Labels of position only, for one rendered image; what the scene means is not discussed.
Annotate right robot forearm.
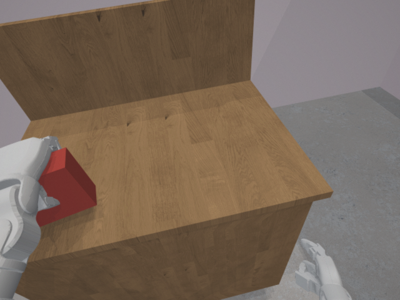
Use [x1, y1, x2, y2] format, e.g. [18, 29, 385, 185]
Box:
[319, 284, 352, 300]

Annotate table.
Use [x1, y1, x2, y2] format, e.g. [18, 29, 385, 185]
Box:
[0, 0, 333, 300]

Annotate sponge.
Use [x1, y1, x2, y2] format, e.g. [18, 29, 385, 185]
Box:
[36, 147, 97, 227]

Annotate left robot forearm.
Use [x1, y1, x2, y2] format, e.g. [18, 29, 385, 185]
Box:
[0, 174, 41, 300]

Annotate right robot hand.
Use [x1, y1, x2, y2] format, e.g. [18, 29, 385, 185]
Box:
[295, 239, 343, 296]

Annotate left robot hand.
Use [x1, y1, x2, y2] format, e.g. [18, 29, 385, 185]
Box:
[0, 136, 62, 211]

